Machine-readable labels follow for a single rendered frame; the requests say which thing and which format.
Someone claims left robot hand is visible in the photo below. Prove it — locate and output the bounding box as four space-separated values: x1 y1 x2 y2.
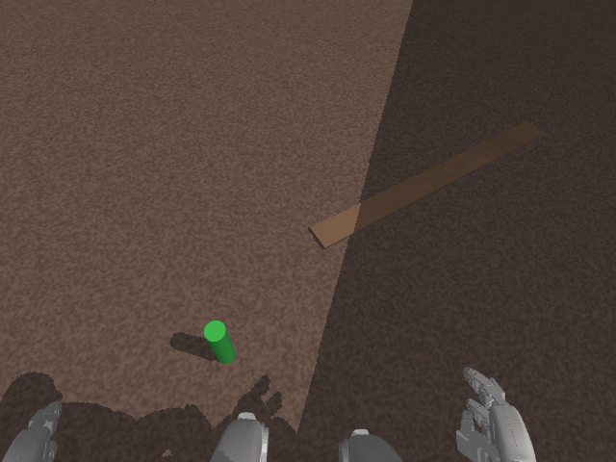
2 401 62 462

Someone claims right robot hand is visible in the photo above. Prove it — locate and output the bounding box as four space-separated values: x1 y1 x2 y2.
456 367 536 462

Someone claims can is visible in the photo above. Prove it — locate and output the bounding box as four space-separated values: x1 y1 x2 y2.
204 321 236 364

